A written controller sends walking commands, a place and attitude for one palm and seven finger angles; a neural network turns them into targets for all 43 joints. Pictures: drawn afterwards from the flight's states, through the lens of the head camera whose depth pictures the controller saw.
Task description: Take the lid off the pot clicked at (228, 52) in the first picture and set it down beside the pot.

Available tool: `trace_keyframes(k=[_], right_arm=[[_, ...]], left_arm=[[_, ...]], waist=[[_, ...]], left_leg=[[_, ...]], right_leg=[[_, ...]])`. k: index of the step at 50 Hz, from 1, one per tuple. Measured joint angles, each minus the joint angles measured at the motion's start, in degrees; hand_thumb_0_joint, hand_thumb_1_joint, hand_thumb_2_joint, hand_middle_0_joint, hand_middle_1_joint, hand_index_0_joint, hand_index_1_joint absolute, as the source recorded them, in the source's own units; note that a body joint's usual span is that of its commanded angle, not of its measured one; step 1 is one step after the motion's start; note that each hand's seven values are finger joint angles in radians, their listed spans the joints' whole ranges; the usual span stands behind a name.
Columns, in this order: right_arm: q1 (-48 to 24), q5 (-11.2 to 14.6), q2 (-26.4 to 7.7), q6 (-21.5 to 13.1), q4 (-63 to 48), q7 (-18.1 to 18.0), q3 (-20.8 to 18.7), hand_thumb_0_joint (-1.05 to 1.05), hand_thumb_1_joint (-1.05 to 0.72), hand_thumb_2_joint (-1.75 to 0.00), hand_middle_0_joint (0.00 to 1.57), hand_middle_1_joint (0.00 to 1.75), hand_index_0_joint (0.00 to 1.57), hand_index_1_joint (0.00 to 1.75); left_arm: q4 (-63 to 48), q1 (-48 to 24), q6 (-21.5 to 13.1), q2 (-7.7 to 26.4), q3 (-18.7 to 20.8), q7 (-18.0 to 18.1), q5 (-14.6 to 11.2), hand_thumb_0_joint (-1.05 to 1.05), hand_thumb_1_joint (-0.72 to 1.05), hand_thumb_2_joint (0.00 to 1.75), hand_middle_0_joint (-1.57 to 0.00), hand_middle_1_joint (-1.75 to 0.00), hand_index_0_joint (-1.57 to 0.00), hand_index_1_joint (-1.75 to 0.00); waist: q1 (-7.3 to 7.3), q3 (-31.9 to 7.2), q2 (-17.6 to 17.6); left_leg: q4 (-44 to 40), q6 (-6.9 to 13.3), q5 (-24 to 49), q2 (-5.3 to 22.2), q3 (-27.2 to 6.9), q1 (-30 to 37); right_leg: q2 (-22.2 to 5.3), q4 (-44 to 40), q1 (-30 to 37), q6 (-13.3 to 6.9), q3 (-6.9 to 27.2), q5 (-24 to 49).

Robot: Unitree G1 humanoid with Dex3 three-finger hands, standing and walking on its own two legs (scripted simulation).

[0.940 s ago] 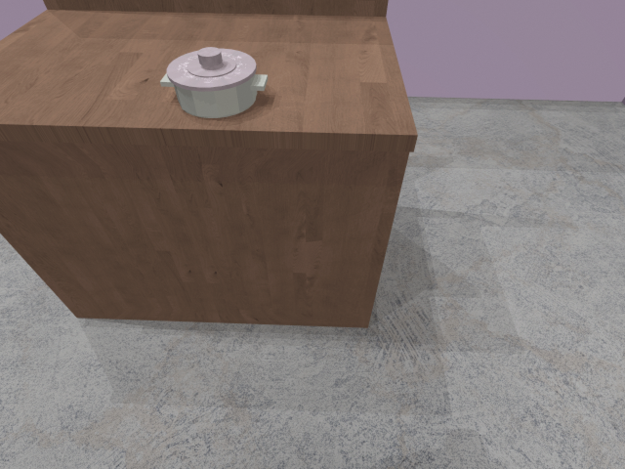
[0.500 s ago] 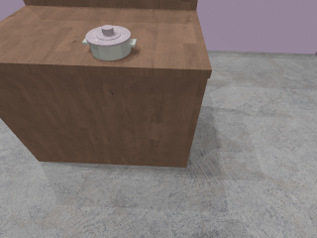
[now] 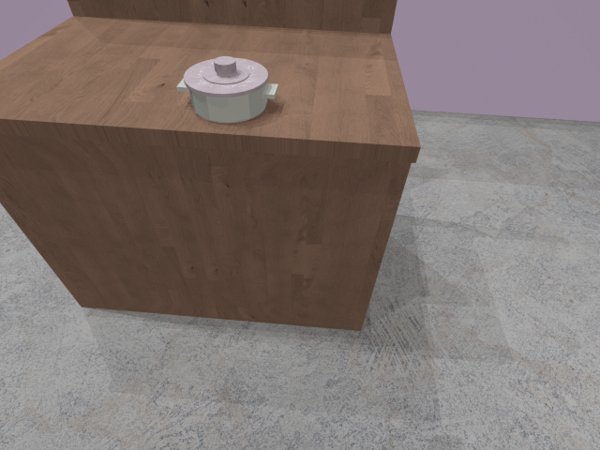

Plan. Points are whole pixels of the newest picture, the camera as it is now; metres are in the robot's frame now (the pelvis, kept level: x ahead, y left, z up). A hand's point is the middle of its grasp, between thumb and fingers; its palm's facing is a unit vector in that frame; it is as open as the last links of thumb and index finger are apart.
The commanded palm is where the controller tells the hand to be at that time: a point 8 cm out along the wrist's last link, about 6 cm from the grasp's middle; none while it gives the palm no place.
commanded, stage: take the last steps up to it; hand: left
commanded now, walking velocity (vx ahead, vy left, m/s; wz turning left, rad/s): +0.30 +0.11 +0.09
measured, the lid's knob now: (225, 65) +0.81 +0.22 +0.15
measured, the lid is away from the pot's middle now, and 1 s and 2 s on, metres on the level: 0.00 0.00 0.00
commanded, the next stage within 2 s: come to a stop and stand still in 0.68 s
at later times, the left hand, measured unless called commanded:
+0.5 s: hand (177, 401) +0.23 +0.22 -0.17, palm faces +0.00 -0.99 -0.16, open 7.3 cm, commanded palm none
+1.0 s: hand (185, 358) +0.31 +0.23 -0.17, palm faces +0.12 -0.97 -0.23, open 7.3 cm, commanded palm none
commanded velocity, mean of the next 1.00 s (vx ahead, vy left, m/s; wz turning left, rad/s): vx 0.12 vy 0.04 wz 0.00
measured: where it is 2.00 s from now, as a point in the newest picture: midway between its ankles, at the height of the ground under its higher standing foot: outside the picture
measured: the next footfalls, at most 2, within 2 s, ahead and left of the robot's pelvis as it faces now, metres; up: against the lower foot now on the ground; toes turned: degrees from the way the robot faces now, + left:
right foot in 0.60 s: +0.36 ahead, -0.05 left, +0.00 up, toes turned -5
left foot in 1.04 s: +0.40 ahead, +0.18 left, +0.00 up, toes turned +6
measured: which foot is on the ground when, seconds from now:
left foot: down 0.00-0.60, up 0.62-1.00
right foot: down 0.00-0.12, up 0.14-0.58, down 0.60-1.00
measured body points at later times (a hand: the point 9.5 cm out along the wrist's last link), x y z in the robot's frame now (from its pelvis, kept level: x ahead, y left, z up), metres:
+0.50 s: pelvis +0.15 +0.05 +0.00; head +0.18 +0.04 +0.44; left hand +0.23 +0.27 -0.15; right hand +0.04 -0.13 -0.16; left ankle +0.03 +0.13 -0.74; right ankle +0.28 -0.05 -0.70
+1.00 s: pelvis +0.31 +0.04 +0.00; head +0.33 +0.04 +0.45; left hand +0.30 +0.28 -0.15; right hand +0.41 -0.18 -0.16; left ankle +0.36 +0.18 -0.72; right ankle +0.32 -0.04 -0.74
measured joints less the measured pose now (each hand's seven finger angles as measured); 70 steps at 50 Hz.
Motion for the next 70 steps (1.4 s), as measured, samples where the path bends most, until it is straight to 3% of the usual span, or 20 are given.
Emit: trace_keyframes(k=[3, 6, 8, 10, 12, 15, 21, 27, 30, 34, 37, 42, 50, 52, 53, 57, 60, 62, 66, 70], right_arm=[[2.52, 0.08, 0.69, 0.01, -0.48, 0.57, -0.69, 0.0, -0.91, -0.89, 0.2, 0.3, 0.2, 0.3], [4.61, 0.29, 1.18, -1.4, -1.79, 0.81, -1.1, 0.0, -0.91, -0.89, 0.2, 0.3, 0.2, 0.3], [5.68, 0.03, 1.66, -2.87, -2.5, 0.24, -1.49, 0.0, -0.91, -0.89, 0.2, 0.3, 0.2, 0.3], [7.0, 0.0, 2.6, -3.44, -2.91, -0.37, -1.48, 0.0, -0.91, -0.89, 0.2, 0.3, 0.2, 0.3], [8.69, 0.07, 3.73, -3.75, -2.74, -0.67, -1.15, 0.0, -0.91, -0.89, 0.2, 0.3, 0.2, 0.3], [10.87, 0.4, 5.89, -4.56, -1.5, -1.0, -0.35, 0.0, -0.91, -0.89, 0.2, 0.3, 0.2, 0.3], [13.28, 0.77, 8.92, -5.64, 0.84, -1.27, 0.42, 0.0, -0.9, -0.89, 0.2, 0.3, 0.2, 0.3], [13.27, 0.38, 8.78, -5.67, 1.72, -1.45, -0.03, 0.0, -0.9, -0.89, 0.2, 0.3, 0.2, 0.3], [13.79, 0.57, 8.28, -5.26, 2.21, -1.3, -0.41, 0.0, -0.9, -0.89, 0.2, 0.3, 0.2, 0.3], [10.09, 1.0, 6.72, -3.56, 1.71, -0.96, -1.51, 0.0, -0.9, -0.89, 0.2, 0.3, 0.2, 0.3], [5.98, 0.42, 4.96, -2.52, -0.51, -0.91, -2.28, 0.0, -0.91, -0.89, 0.2, 0.3, 0.2, 0.3], [-0.11, 0.14, 3.49, -1.78, -4.89, -0.81, -2.83, 0.0, -0.91, -0.89, 0.19, 0.3, 0.19, 0.3], [-5.72, 0.88, 3.68, -0.38, -7.05, -0.9, -2.28, 0.0, -0.91, -0.9, 0.19, 0.3, 0.19, 0.3], [-6.06, 0.83, 3.9, -0.36, -7.31, -0.91, -2.2, 0.0, -0.91, -0.89, 0.19, 0.3, 0.19, 0.3], [-6.35, 0.74, 4.42, -0.4, -7.3, -1.03, -2.14, 0.0, -0.91, -0.89, 0.19, 0.3, 0.19, 0.3], [-7.71, 0.56, 6.32, -0.29, -8.42, -1.78, -1.37, 0.0, -0.91, -0.89, 0.2, 0.3, 0.2, 0.3], [-8.69, 0.31, 6.39, 0.01, -9.28, -2.19, -1.31, -0.01, -0.92, -0.89, 0.2, 0.3, 0.2, 0.3], [-9.03, 0.26, 6.31, 0.13, -9.56, -2.21, -1.4, -0.01, -0.92, -0.89, 0.2, 0.3, 0.2, 0.3], [-8.76, 0.1, 5.53, 0.36, -9.5, -2.03, -1.97, 0.0, -0.91, -0.89, 0.2, 0.3, 0.2, 0.3], [-7.08, 0.1, 4.17, 0.86, -8.42, -1.38, -2.78, 0.0, -0.91, -0.89, 0.2, 0.3, 0.2, 0.3]], left_arm=[[-0.26, 2.82, -0.68, -0.7, 0.86, -0.05, 0.26, 0.01, 0.91, 0.9, -0.2, -0.3, -0.21, -0.3], [0.32, 5.26, -0.57, -0.96, 1.42, -0.23, 0.37, 0.01, 0.91, 0.9, -0.2, -0.3, -0.21, -0.3], [0.97, 6.03, 0.26, -1.12, 1.67, -0.4, 0.16, 0.01, 0.91, 0.9, -0.2, -0.3, -0.21, -0.3], [1.53, 6.24, 0.96, -1.31, 1.86, -0.52, 0.32, 0.01, 0.91, 0.9, -0.2, -0.3, -0.21, -0.3], [1.71, 5.69, 0.88, -1.37, 2.11, -0.79, 0.53, 0.01, 0.91, 0.9, -0.2, -0.3, -0.2, -0.3], [0.6, 3.54, 0.09, -1.27, 2.34, -1.19, 0.55, 0.01, 0.91, 0.9, -0.2, -0.3, -0.2, -0.3], [-2.77, -1.89, -0.45, -2.5, 2.32, -1.48, 0.18, 0.01, 0.91, 0.9, -0.2, -0.3, -0.2, -0.3], [-5.11, -6.91, -1.0, -4.51, 1.91, -1.57, -0.15, 0.01, 0.91, 0.9, -0.2, -0.3, -0.2, -0.3], [-6.56, -8.05, -2.76, -5.0, 1.79, -1.45, 0.14, 0.01, 0.91, 0.9, -0.2, -0.3, -0.2, -0.3], [-7.03, -8.0, -4.53, -5.71, 1.97, -0.59, -0.34, 0.01, 0.91, 0.9, -0.2, -0.3, -0.2, -0.3], [-5.96, -5.41, -4.2, -5.79, 2.28, 0.5, -0.58, 0.0, 0.92, 0.9, -0.2, -0.3, -0.21, -0.3], [-4.04, -1.29, -3.38, -3.58, 2.77, 1.23, -0.17, -0.01, 0.95, 0.9, -0.2, -0.3, -0.21, -0.3], [-2.44, 2.23, -0.5, -3.73, 1.7, 1.14, 0.1, 0.0, 0.93, 0.9, -0.2, -0.3, -0.21, -0.3], [-2.56, 2.82, 0.14, -3.81, 1.74, 1.34, -0.08, 0.0, 0.92, 0.9, -0.2, -0.3, -0.21, -0.3], [-2.55, 2.59, 0.56, -3.5, 1.82, 1.53, -0.23, 0.01, 0.92, 0.9, -0.2, -0.3, -0.21, -0.3], [-3.25, 1.16, 1.77, -2.31, 2.34, 2.26, -0.59, 0.01, 0.92, 0.9, -0.2, -0.3, -0.2, -0.3], [-4.01, 0.05, 2.3, -1.72, 3.0, 1.98, -0.52, 0.01, 0.91, 0.9, -0.2, -0.3, -0.2, -0.3], [-4.68, -0.51, 2.66, -1.19, 3.36, 1.74, -0.49, 0.01, 0.91, 0.9, -0.2, -0.3, -0.2, -0.3], [-5.6, -1.48, 3.29, -0.64, 3.48, 1.27, -0.48, 0.01, 0.91, 0.9, -0.2, -0.3, -0.2, -0.3], [-5.71, -1.29, 1.91, -0.85, 2.7, 0.86, -0.49, 0.01, 0.91, 0.9, -0.2, -0.3, -0.2, -0.3]], waist=[[0.46, -0.48, -0.88], [0.24, -0.07, -1.82], [-0.24, 0.54, -2.47], [-0.58, 0.74, -2.88], [-1.19, 0.54, -2.92], [-1.44, 1.05, -3.19], [-1.68, 2.38, -2.6], [-3.5, 3.87, -0.88], [-3.59, 4.05, 0.09], [-2.49, 5.23, 1.83], [-2.19, 4.35, 2.09], [-1.48, 2.49, 1.49], [1.55, 2.97, 0.84], [1.8, 3.22, 0.94], [1.83, 3.64, 0.07], [2.21, 5.72, -2.46], [1.57, 6.38, -2.5], [1.28, 6.38, -2.64], [0.42, 5.8, -1.96], [-0.5, 4.23, -0.63]], left_leg=[[6.34, 0.46, -2.26, 0.29, 1.86, -3.18], [-0.69, 0.71, 0.16, 0.56, 3.17, -1.62], [-1.08, 1.41, 5.11, -0.51, 4.18, -1.42], [-1.6, 2.45, 3.99, -1.42, 5.38, 0.07], [-5.08, 3.05, 3.9, -2.25, 5.7, 2.52], [-11.64, 3.18, 6.0, -3.53, 5.46, 6.77], [-19.47, 3.34, 6.68, -4.72, 4.71, 13.68], [-19.53, 2.18, 2.01, -4.42, 4.57, 18.94], [-9.2, 1.38, -4.63, -3.02, 4.08, 17.52], [29.16, 2.06, -4.49, -0.81, 1.09, 0.96], [36.65, 1.4, 0.36, 1.63, 1.19, -9.07], [25.06, -0.94, 5.31, 4.8, 1.73, -16.19], [3.46, -3.12, 8.04, 2.64, 2.26, -8.72], [-2.21, -1.91, 13.15, 2.33, 2.77, -5.05], [-2.53, -0.81, 11.66, 1.77, 3.01, -4.6], [-3.79, 0.46, 10.63, 1.13, 4.19, -3.97], [-5.69, 0.31, 12.65, 1.65, 4.29, -4.45], [-6.62, 0.02, 13.79, 1.94, 4.51, -5.07], [-7.37, -0.84, 15.55, 2.65, 4.51, -6.5], [-5.59, -2.21, 16.02, 3.02, 4.24, -8.48]], right_leg=[[-1.16, -0.4, 1.19, 0.17, -0.56, -1.06], [-2.8, 2.7, 1.21, 0.95, -0.55, -4.01], [-3.88, 12.56, -2.49, -0.29, 0.37, -9.43], [-3.62, 25.53, -8.2, -1.22, 1.27, -11.81], [-3.61, 34.61, -13.7, -1.53, 0.55, -8.76], [-4.28, 39.24, -19.94, -0.7, -0.68, -2.53], [-5.11, 32.82, -26.55, 0.49, -2.26, 2.97], [-3.64, 15.7, -23.23, -1.26, -4.21, 4.34], [-1.85, 9.54, -17.74, -3.26, -4.96, 7.38], [-0.51, 12.46, -14.53, -4.94, -7.24, 3.14], [0.2, 7.84, -10.43, -4.4, -7.68, 3.5], [0.59, 1.13, -6.02, -4.45, -7.1, 4.81], [-0.22, 3.48, -4.32, -2.41, -5.49, 1.15], [-0.26, 6.6, -4.91, -1.57, -5.74, -1.07], [-0.92, 8.43, -5.49, -1.09, -5.6, -2.15], [0.08, 26.09, -11.54, 0.85, -0.28, -14.68], [1.05, 37.26, -15.5, 1.68, 2.08, -14.01], [0.85, 40.04, -16.53, 2.23, 2.99, -12.54], [-0.67, 33.12, -13.63, 2.37, 2.76, -12.86], [-2.13, 11.63, -4.7, 1.47, 1.41, -8.47]])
